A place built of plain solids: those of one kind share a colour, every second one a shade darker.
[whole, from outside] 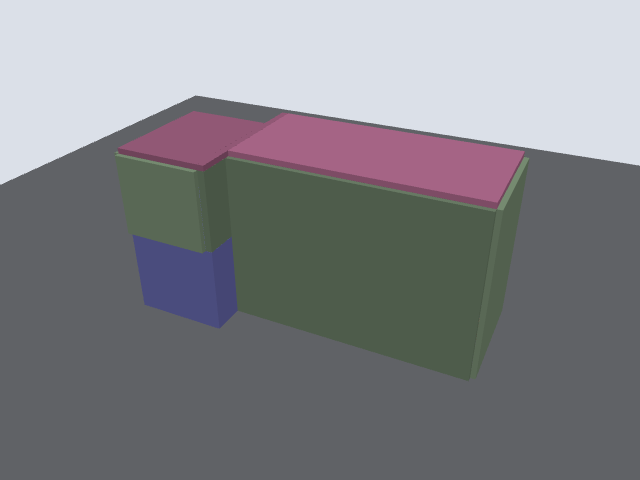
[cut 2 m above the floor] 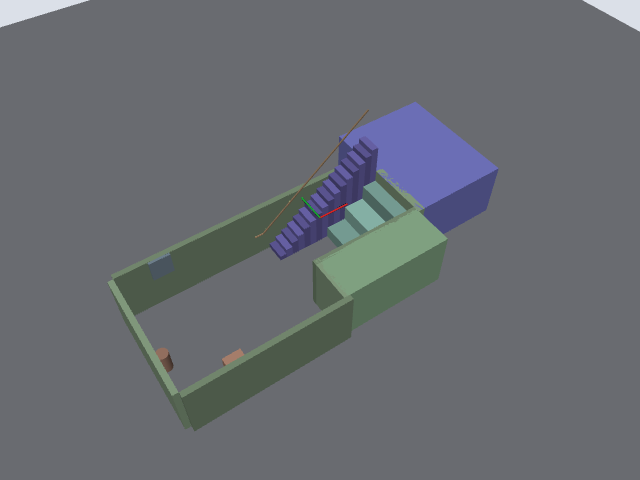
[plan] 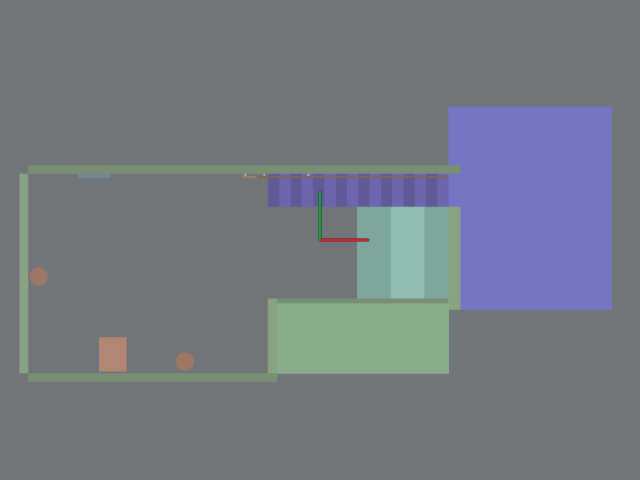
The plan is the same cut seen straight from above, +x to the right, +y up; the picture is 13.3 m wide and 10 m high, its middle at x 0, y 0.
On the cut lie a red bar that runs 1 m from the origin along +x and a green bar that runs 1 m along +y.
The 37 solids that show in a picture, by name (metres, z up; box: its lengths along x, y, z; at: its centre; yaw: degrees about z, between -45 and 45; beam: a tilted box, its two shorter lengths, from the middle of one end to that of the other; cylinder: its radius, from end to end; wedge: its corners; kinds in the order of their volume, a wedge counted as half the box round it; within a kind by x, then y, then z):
{
 "floor_1": {"box": [3.4, 4.23, 3.5], "at": [4.38, 0.66, 1.45]},
 "fill_1": {"box": [3.68, 1.47, 6.19], "at": [0.85, -2.05, 3.04]},
 "wall_1": {"box": [0.18, 4.16, 6.2], "at": [-6.17, -0.7, 3.05]},
 "wall_2": {"box": [5.19, 0.18, 6.2], "at": [-3.48, -2.87, 3.05]},
 "wall_3": {"box": [9.01, 0.18, 6.2], "at": [-1.58, 1.47, 3.05]},
 "wall_4": {"box": [0.2, 1.56, 6.2], "at": [-0.99, -2.0, 3.05]},
 "wall_5": {"box": [3.77, 0.18, 6.2], "at": [0.8, -1.31, 3.05]},
 "wall_6": {"box": [0.25, 2.15, 6.2], "at": [2.8, -0.38, 3.05]},
 "wall_7": {"box": [0.25, 1.4, 2.95], "at": [2.8, 2.08, 4.67]},
 "wall_8": {"box": [3.15, 0.18, 2.95], "at": [4.5, 2.87, 4.67]},
 "roof_1": {"box": [8.76, 4.16, 0.2], "at": [-1.7, -0.7, 6.25]},
 "roof_2": {"box": [0.25, 5.55, 0.2], "at": [2.8, 0.0, 6.25]},
 "roof_3": {"box": [3.15, 4.23, 0.2], "at": [4.5, 0.66, 6.25]},
 "mass_1": {"box": [0.71, 1.91, 0.5], "at": [1.12, -0.26, 0.2]},
 "mass_2": {"box": [0.71, 1.91, 1.06], "at": [1.83, -0.26, 0.48]},
 "mass_3": {"box": [0.51, 1.91, 1.63], "at": [2.43, -0.26, 0.76]},
 "tread_1": {"wedge": [[-1.08, 0.69, -0.05], [-1.08, 0.69, 0.19], [-1.08, 1.38, -0.05], [-1.08, 1.38, 0.19], [-0.84, 0.69, -0.05], [-0.84, 0.69, 0.19], [-0.84, 1.38, -0.05], [-0.84, 1.38, 0.19]]},
 "tread_2": {"wedge": [[-0.85, 0.69, -0.05], [-0.85, 0.69, 0.38], [-0.85, 1.38, -0.05], [-0.85, 1.38, 0.38], [-0.61, 0.69, -0.05], [-0.61, 0.69, 0.38], [-0.61, 1.38, -0.05], [-0.61, 1.38, 0.38]]},
 "tread_3": {"wedge": [[-0.61, 0.69, -0.05], [-0.61, 0.69, 0.56], [-0.61, 1.38, -0.05], [-0.61, 1.38, 0.56], [-0.38, 1.38, -0.05], [-0.38, 1.38, 0.56], [-0.37, 0.69, -0.05], [-0.37, 0.69, 0.56]]},
 "tread_4": {"wedge": [[-0.38, 0.69, -0.05], [-0.38, 0.69, 0.75], [-0.38, 1.38, -0.05], [-0.38, 1.38, 0.75], [-0.14, 0.69, -0.05], [-0.14, 0.69, 0.75], [-0.14, 1.38, -0.05], [-0.14, 1.38, 0.75]]},
 "tread_5": {"wedge": [[-0.14, 0.69, -0.05], [-0.14, 0.69, 0.94], [-0.14, 1.38, -0.05], [-0.14, 1.38, 0.94], [0.1, 0.69, -0.05], [0.1, 0.69, 0.94], [0.1, 1.38, -0.05], [0.1, 1.38, 0.94]]},
 "tread_6": {"wedge": [[0.09, 0.69, -0.05], [0.09, 0.69, 1.13], [0.09, 1.38, -0.05], [0.09, 1.38, 1.13], [0.33, 0.69, -0.05], [0.33, 0.69, 1.13], [0.33, 1.38, -0.05], [0.33, 1.38, 1.13]]},
 "tread_7": {"wedge": [[0.33, 0.69, -0.05], [0.33, 0.69, 1.32], [0.33, 1.38, -0.05], [0.33, 1.38, 1.32], [0.57, 0.69, -0.05], [0.57, 0.69, 1.32], [0.57, 1.38, -0.05], [0.57, 1.38, 1.32]]},
 "tread_8": {"wedge": [[0.56, 0.69, -0.05], [0.56, 0.69, 1.5], [0.56, 1.38, -0.05], [0.56, 1.38, 1.5], [0.8, 0.69, -0.05], [0.8, 0.69, 1.5], [0.8, 1.38, -0.05], [0.8, 1.38, 1.5]]},
 "tread_9": {"wedge": [[0.8, 0.69, -0.05], [0.8, 0.69, 1.69], [0.8, 1.38, -0.05], [0.8, 1.38, 1.69], [1.04, 0.69, -0.05], [1.04, 0.69, 1.69], [1.04, 1.38, -0.05], [1.04, 1.38, 1.69]]},
 "tread_10": {"wedge": [[1.03, 0.69, -0.05], [1.03, 0.69, 1.88], [1.04, 1.38, -0.05], [1.04, 1.38, 1.88], [1.27, 0.69, -0.05], [1.27, 0.69, 1.88], [1.27, 1.38, -0.05], [1.27, 1.38, 1.88]]},
 "tread_11": {"wedge": [[1.27, 0.69, -0.05], [1.27, 0.69, 2.07], [1.27, 1.38, -0.05], [1.27, 1.38, 2.07], [1.51, 0.69, -0.05], [1.51, 0.69, 2.07], [1.51, 1.38, -0.05], [1.51, 1.38, 2.07]]},
 "tread_12": {"wedge": [[1.5, 1.38, -0.05], [1.5, 1.38, 2.26], [1.51, 0.69, -0.05], [1.51, 0.69, 2.26], [1.74, 0.69, -0.05], [1.74, 0.69, 2.26], [1.74, 1.38, -0.05], [1.74, 1.38, 2.26]]},
 "tread_13": {"wedge": [[1.74, 0.69, -0.05], [1.74, 0.69, 2.44], [1.74, 1.38, -0.05], [1.74, 1.38, 2.44], [1.98, 0.69, -0.05], [1.98, 0.69, 2.44], [1.98, 1.38, -0.05], [1.98, 1.38, 2.44]]},
 "tread_14": {"wedge": [[1.97, 0.69, -0.05], [1.97, 0.69, 2.63], [1.97, 1.38, -0.05], [1.97, 1.38, 2.63], [2.21, 0.69, -0.05], [2.21, 0.69, 2.63], [2.21, 1.38, -0.05], [2.21, 1.38, 2.63]]},
 "tread_15": {"wedge": [[2.21, 0.69, -0.05], [2.21, 0.69, 2.82], [2.21, 1.38, -0.05], [2.21, 1.38, 2.82], [2.44, 0.69, -0.05], [2.44, 0.69, 2.82], [2.45, 1.38, -0.05], [2.45, 1.38, 2.82]]},
 "tread_16": {"wedge": [[2.44, 0.69, -0.05], [2.44, 0.69, 3.01], [2.44, 1.38, -0.05], [2.44, 1.38, 3.01], [2.68, 0.69, -0.05], [2.68, 0.69, 3.01], [2.68, 1.38, -0.05], [2.68, 1.38, 3.01]]},
 "bin_1": {"cylinder": 0.19, "from": [-5.86, -0.77, 0.0], "to": [-5.86, -0.77, 0.75]},
 "bin_2": {"box": [0.58, 0.72, 1.11], "at": [-4.32, -2.38, 0.51]},
 "bin_3": {"cylinder": 0.19, "from": [-2.82, -2.53, 0.0], "to": [-2.82, -2.53, 0.62]},
 "guard_rail_1": {"wedge": [[-1.32, 1.3, 0.86], [-1.32, 1.3, 0.91], [-1.32, 1.34, 0.86], [-1.32, 1.34, 0.91], [2.68, 1.3, 4.06], [2.68, 1.3, 4.12], [2.68, 1.34, 4.06], [2.68, 1.34, 4.12]]},
 "cabinet_1": {"box": [0.68, 0.09, 0.87], "at": [-4.71, 1.34, 1.67]}
}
